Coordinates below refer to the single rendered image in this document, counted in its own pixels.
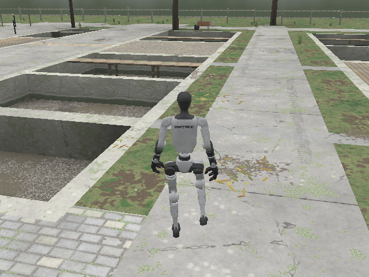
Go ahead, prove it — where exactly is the right robot forearm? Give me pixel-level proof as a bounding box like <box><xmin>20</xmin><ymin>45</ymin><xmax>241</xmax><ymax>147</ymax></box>
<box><xmin>206</xmin><ymin>141</ymin><xmax>217</xmax><ymax>168</ymax></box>

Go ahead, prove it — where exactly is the left robot foot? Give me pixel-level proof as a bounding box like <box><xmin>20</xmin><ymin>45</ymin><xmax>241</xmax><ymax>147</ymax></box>
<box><xmin>172</xmin><ymin>223</ymin><xmax>180</xmax><ymax>238</ymax></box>

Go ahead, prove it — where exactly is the left robot forearm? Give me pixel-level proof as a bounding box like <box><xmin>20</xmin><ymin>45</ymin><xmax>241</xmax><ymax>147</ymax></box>
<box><xmin>152</xmin><ymin>140</ymin><xmax>163</xmax><ymax>163</ymax></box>

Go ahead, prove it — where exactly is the robot right upper arm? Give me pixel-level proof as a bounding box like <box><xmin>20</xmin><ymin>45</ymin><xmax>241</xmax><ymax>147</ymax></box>
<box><xmin>197</xmin><ymin>117</ymin><xmax>211</xmax><ymax>149</ymax></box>

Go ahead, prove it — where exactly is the humanoid robot torso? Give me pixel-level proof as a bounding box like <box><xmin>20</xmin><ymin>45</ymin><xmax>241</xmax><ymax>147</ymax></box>
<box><xmin>171</xmin><ymin>114</ymin><xmax>198</xmax><ymax>173</ymax></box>

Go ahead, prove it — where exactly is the robot left upper arm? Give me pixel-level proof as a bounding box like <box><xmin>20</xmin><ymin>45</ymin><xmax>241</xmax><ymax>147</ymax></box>
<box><xmin>157</xmin><ymin>117</ymin><xmax>172</xmax><ymax>148</ymax></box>

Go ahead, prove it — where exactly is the right robot hand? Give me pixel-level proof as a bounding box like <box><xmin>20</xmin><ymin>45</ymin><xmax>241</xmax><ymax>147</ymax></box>
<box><xmin>205</xmin><ymin>166</ymin><xmax>218</xmax><ymax>181</ymax></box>

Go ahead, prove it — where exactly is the left robot hand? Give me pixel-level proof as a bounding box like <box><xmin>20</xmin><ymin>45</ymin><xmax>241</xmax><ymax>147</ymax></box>
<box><xmin>151</xmin><ymin>161</ymin><xmax>164</xmax><ymax>173</ymax></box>

